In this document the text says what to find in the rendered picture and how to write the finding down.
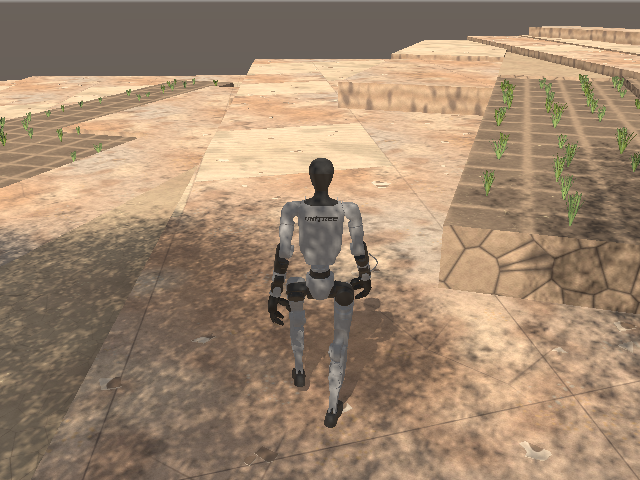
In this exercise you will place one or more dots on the humanoid robot torso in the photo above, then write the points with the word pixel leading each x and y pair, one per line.
pixel 320 240

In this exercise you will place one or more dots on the right robot upper arm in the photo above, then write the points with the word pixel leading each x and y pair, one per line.
pixel 352 212

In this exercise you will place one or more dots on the left robot forearm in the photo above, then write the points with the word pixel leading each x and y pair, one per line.
pixel 279 274

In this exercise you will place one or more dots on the right robot hand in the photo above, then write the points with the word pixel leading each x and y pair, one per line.
pixel 356 284

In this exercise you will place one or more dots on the left robot foot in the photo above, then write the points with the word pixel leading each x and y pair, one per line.
pixel 299 379

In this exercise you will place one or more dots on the left robot upper arm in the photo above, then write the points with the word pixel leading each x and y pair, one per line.
pixel 286 228

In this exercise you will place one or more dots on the left robot hand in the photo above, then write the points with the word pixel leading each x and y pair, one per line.
pixel 272 308

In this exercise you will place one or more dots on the right robot forearm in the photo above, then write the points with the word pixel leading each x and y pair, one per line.
pixel 363 266

